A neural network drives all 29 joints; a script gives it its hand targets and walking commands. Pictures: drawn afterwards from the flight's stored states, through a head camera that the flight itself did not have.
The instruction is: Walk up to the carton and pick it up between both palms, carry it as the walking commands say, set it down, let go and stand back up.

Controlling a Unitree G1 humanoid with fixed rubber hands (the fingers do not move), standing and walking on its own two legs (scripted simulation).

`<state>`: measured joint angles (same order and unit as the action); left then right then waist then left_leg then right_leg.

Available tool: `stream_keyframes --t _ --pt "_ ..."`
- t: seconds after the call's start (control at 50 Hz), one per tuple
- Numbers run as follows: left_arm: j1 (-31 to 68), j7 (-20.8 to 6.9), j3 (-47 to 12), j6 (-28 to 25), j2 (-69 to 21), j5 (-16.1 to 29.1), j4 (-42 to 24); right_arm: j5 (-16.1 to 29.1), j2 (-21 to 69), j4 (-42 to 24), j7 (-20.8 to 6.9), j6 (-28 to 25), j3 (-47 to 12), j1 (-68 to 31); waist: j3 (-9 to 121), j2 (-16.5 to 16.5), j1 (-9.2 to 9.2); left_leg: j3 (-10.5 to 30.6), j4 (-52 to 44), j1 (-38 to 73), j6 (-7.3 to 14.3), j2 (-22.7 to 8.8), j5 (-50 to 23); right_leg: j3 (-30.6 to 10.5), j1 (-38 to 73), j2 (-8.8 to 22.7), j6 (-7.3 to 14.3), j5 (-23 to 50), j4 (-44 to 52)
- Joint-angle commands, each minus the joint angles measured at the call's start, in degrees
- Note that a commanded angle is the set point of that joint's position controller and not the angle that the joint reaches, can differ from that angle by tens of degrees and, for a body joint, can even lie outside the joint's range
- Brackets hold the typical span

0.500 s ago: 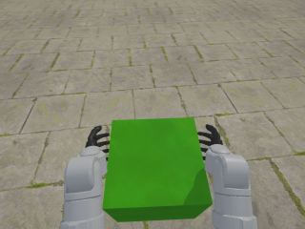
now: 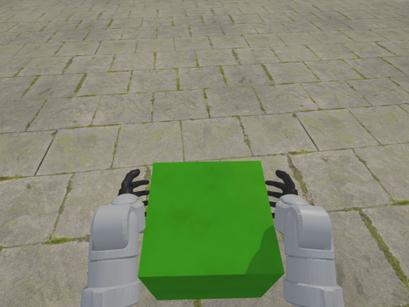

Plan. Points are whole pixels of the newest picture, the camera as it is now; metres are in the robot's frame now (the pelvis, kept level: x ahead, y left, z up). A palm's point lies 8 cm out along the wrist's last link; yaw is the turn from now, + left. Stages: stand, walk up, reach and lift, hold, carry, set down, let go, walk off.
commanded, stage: carry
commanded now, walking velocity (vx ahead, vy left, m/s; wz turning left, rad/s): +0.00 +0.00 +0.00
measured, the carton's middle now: (208, 231) +0.28 +0.00 +0.00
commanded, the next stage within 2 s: hold in 0.66 s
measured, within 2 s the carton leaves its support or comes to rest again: neither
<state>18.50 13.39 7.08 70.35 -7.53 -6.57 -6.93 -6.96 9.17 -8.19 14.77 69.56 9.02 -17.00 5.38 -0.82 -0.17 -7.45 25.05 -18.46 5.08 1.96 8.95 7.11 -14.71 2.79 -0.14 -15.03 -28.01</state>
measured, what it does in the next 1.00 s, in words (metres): stands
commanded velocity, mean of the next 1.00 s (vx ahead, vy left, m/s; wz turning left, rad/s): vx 0.00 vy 0.00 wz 0.00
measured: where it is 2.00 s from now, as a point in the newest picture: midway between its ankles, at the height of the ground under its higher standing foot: outside the picture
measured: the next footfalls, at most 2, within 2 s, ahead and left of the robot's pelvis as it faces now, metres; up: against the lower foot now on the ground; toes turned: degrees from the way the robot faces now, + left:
none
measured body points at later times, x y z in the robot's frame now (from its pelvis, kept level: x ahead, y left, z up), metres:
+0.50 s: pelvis +0.00 -0.01 +0.00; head -0.01 -0.01 +0.45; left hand +0.30 +0.14 +0.08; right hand +0.30 -0.17 +0.08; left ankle +0.05 +0.06 -0.74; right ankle -0.01 -0.12 -0.74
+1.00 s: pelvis -0.03 -0.03 +0.00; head -0.09 -0.03 +0.45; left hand +0.30 +0.13 +0.08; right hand +0.28 -0.18 +0.05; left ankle +0.05 +0.08 -0.74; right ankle +0.00 -0.12 -0.74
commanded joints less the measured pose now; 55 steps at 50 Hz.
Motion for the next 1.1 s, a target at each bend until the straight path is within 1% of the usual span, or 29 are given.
stream_keyframes --t 0.0,0.06,0.12,0.14,0.16,0.2,0.3,0.32,0.34,0.36,0.42,0.44,0.46,0.52,0.6,0.62,0.64,0.66,0.68,0.7,0.76,0.8,0.82,0.84,0.92,0.94,1.0,1.04,1.08 --pt "28.32 -24.21 -32.17 -1.99 -56.59 21.03 1.75 21.75 55.57 4.27 -25.3 -0.31 -34.41 -26.02 12.79 1.93 0.09 9.4 -2.57 8.99 -1.19 -10.74 -4.36 -5.82 -0.45 5.46 0.67 0.9 4.71" --pt "29.16 -24.06 -34.67 -2.1 -57.11 23.19 -3.51 23.7 55.8 -0.77 -25.13 -0.39 -36.29 -27.34 11.05 0.61 0.17 10.14 -4.01 5.53 -1.99 -10.65 1.05 -5.47 -0.2 4.63 0.51 -1.42 4.62" --pt "27.41 -23.94 -32.16 -2.7 -55.99 20.3 1.72 21.32 54.57 5.02 -25.18 -0.82 -33.45 -25.31 11.91 0.61 -0.07 8.39 -1.97 6.82 -1.56 -10.12 -2.19 -6.34 -0.79 5.95 1.17 0.19 5.27" --pt "29.55 -23.88 -35.35 -2.37 -57.47 23.57 -4.43 24.72 56.49 -2.26 -25.06 -0.73 -36.9 -28.75 11.46 1.48 0.01 8.83 -1.6 7.13 -1.44 -10.3 -2.69 -6.79 -1.19 6.28 1.47 0.63 5.33" --pt "25.98 -23.8 -30.94 -2.59 -55.21 19.55 3.48 21.05 54.23 5.32 -25.07 -0.99 -32.83 -25.87 11.32 1.46 0.14 8.73 -1.97 5.44 -1.37 -10.07 -2.12 -6.99 -0.64 5.72 1.19 1.11 5.58" --pt "28.12 -23.59 -35.55 -2.53 -56.41 23.16 -4.52 24.73 55.69 -2.78 -25.19 -0.92 -37.91 -27.51 10.3 1.29 -0.08 8.84 -1.91 4.53 -1.4 -9.98 0.86 -7.02 -0.61 5.96 1.42 0.33 5.74" --pt "25.6 -23.32 -32.69 -3.74 -55.11 20.63 -0.24 21.58 54.5 4.04 -24.79 -1.96 -33.9 -23.76 14.69 0.45 -0.11 8.63 -0.81 7.2 -1.46 -10.54 -6.73 -6.27 1.17 5.48 1.31 4.38 4.11" --pt "26.49 -23.26 -33.71 -4.03 -55.53 21.38 -2.29 22.5 54.39 -0.38 -24.62 -2.57 -34.86 -26.78 14.23 0.0 -0.33 7.59 0.41 7.86 -1.61 -10.71 -9.92 -6.05 1.45 5.85 0.92 7.62 3.77" --pt "27.29 -23.26 -31.09 -4.84 -54.27 19.26 0.17 20.1 54.71 5.42 -24.92 -2.89 -32.53 -24.96 14.93 0.82 -0.34 7.67 0.38 8.96 -1.13 -10.14 -8.9 -6.74 0.42 5.83 1.2 7.26 4.4" --pt "28.5 -23.11 -36.16 -3.99 -56.05 23.5 -7.69 24.28 55.39 -4.16 -24.68 -2.45 -37.36 -26.79 14.39 1.48 -0.07 7.85 1.08 8.63 -0.98 -10.66 -8.11 -6.94 0.21 6.11 1.53 6.49 4.41" --pt "28.18 -22.91 -34.55 -3.72 -54.88 21.82 -5.11 22.64 54.51 -0.08 -24.56 -2.33 -34.97 -25.73 12.29 -0.21 -0.6 8.71 -1.14 6.51 -1.15 -10.96 -6.42 -6.84 0.14 5.62 1.13 3.1 4.04" --pt "24.4 -22.9 -30.4 -4.24 -53.71 18.16 2.92 18.64 52.6 7.56 -24.5 -3.01 -30.86 -21.49 13.88 -1.73 -0.32 8.56 -1.33 8.42 -1.35 -10.88 -6.61 -6.54 -0.03 5.39 0.92 3.1 3.7" --pt "26.51 -22.84 -36.17 -3.85 -55.9 22.11 -5.27 21.92 55.15 0.28 -24.69 -2.59 -36.42 -22.49 14.74 -0.48 -0.06 10.37 -1.76 9.28 -1.77 -12.16 -9.18 -5.75 0.18 4.78 0.71 2.48 2.67" --pt "23.41 -23.34 -31.38 -4.08 -55.19 19.0 3.78 19.23 53.09 5.74 -24.76 -2.96 -32.28 -23.13 15.24 0.15 -0.04 9.32 -0.91 11.79 -1.46 -12.3 -14.64 -5.75 -0.77 5.12 0.46 4.66 2.36" --pt "29.28 -23.48 -36.42 -3.61 -56.45 23.77 -6.8 23.8 54.48 -2.43 -24.84 -2.53 -36.63 -26.9 11.86 0.99 -0.13 8.52 -1.22 7.95 -1.36 -11.1 -9.12 -6.41 -0.97 5.62 1.01 3.85 3.62" --pt "24.76 -23.49 -27.68 -5.15 -53.87 16.8 8.2 17.56 51.69 10.02 -24.64 -4.39 -28.77 -25.14 13.14 -0.41 -0.92 7.75 -0.85 8.65 -1.1 -10.7 -8.61 -6.57 -0.13 5.64 0.54 3.96 3.97" --pt "26.65 -23.3 -35.58 -4.89 -56.09 22.97 -5.14 23.57 54.76 -2.08 -24.48 -3.85 -36.9 -25.24 12.35 1.62 -0.29 8.77 -0.82 7.51 -1.19 -11.36 -8.42 -6.56 -0.11 5.93 1.09 3.51 3.11" --pt "14.91 -23.12 -5.36 -12.59 -44.28 1.86 43.76 1.12 40.91 47.42 -24.96 -12.46 -5.08 -16.61 -2.89 3.45 -2.15 11.77 -4.04 19.73 -1.8 -0.89 -14.57 -10.87 -8.66 -6.2 0.07 2.87 9.7" --pt "5.15 -22.96 -11.56 -20.72 -45.4 -0.15 34.95 -0.86 40.36 37.66 -24.67 -21.8 -8.66 -3.77 1.18 -1.29 -0.27 12.02 -1.69 26.99 -2.11 -0.27 -24.52 -13.79 -6.96 -4.99 2.44 10.89 9.18" --pt "2.33 -23.36 -13.67 -26.92 -43.77 -0.24 25.05 -1.47 42.64 30.95 -24.99 -27.03 -13.3 -1.58 6.26 4.01 -1.75 14.58 -1.19 27.86 -2.03 -1.05 -32.21 -13.55 -1.66 -6.92 2.0 18.73 7.92" --pt "24.58 -24.32 -28.25 -33.66 -55.5 10.02 4.33 7.25 51.37 12.4 -27.42 -34.21 -27.22 -22.4 23.05 0.09 -1.43 15.87 1.53 36.22 -4.1 -1.8 -46.91 -14.88 1.03 -6.85 1.52 25.18 5.54" --pt "27.03 -23.02 -32.9 -32.74 -57.7 11.83 -0.64 11.21 50.09 6.0 -28.14 -35.05 -31.27 -30.62 26.09 -3.17 -2.85 16.2 2.37 39.27 -5.69 -2.36 -41.02 -15.97 -0.9 -6.87 1.87 17.52 5.42" --pt "21.69 -22.69 -35.39 -31.99 -59.67 11.69 3.08 14.65 53.53 6.32 -28.5 -34.76 -37.06 -29.14 31.64 -2.76 -1.22 17.7 -1.62 40.97 -3.98 -2.42 -35.91 -15.83 3.01 -8.01 1.11 18.5 8.43" --pt "19.74 -22.75 -32.53 -31.41 -57.65 9.39 7.6 14.01 49.41 8.36 -28.42 -34.23 -36.19 -30.13 22.97 -4.39 -2.41 17.5 -2.49 33.74 -4.09 -2.16 -24.64 -16.09 0.69 -7.03 1.32 11.96 7.97" --pt "18.71 -25.29 -10.82 -28.7 -48.91 -4.03 42.04 0.77 37.44 29.04 -28.12 -33.71 -15.4 -38.48 -4.21 -0.17 -2.02 16.11 -6.47 16.22 -2.9 -1.3 19.79 -12.64 -6.71 -5.52 3.93 -16.49 8.9" --pt "18.52 -25.99 -6.03 -29.07 -46.68 -6.17 47.55 -1.39 37.91 36.45 -28.11 -33.74 -10.13 -36.46 -10.6 2.04 -2.16 15.2 -4.89 15.07 -2.8 -0.9 21.59 -13.14 -9.81 -4.72 4.55 -21.8 10.63" --pt "29.81 -28.92 -3.22 -33.17 -52.05 -3.9 45.67 -0.6 48.51 39.23 -28.18 -35.76 -9.14 -42.27 -1.87 7.5 -1.76 12.55 -1.44 20.83 -3.33 1.25 10.16 -14.49 -9.62 -3.87 3.39 -16.64 12.51" --pt "32.05 -29.1 -1.27 -34.28 -49.79 -4.85 45.68 -1.24 49.5 44.2 -26.99 -36.74 -4.28 -40.59 -0.38 2.48 -1.08 11.8 -0.9 19.85 -3.07 1.15 3.76 -14.85 -6.97 -2.88 3.38 -8.25 10.93" --pt "37.42 -28.73 3.44 -35.45 -45.55 -7.89 47.27 -4.16 47.39 48.82 -26.76 -37.34 0.74 -43.88 -0.56 2.41 -3.0 11.56 -1.48 14.16 -2.59 0.38 15.16 -15.04 -3.82 -3.1 3.63 -18.06 10.06"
